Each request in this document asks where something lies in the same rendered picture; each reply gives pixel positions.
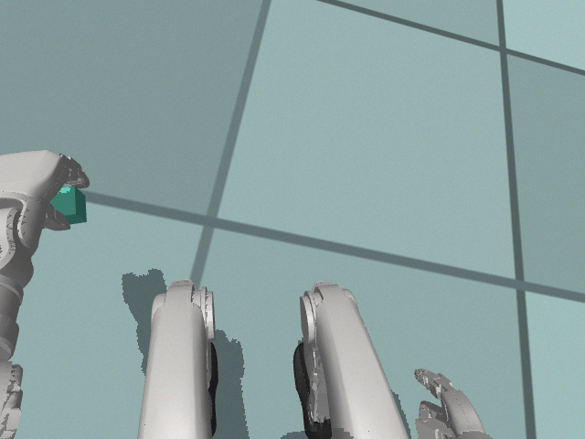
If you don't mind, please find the left robot arm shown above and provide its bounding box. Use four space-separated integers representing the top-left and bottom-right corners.
0 192 46 439

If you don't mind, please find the right robot hand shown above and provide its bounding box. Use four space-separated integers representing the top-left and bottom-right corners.
415 369 485 439

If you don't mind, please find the right robot foot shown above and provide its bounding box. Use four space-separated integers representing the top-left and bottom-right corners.
293 343 332 439

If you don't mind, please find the small box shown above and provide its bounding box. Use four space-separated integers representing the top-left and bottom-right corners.
43 186 87 229

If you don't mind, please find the left robot hand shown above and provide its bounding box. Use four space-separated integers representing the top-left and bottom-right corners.
0 150 90 230

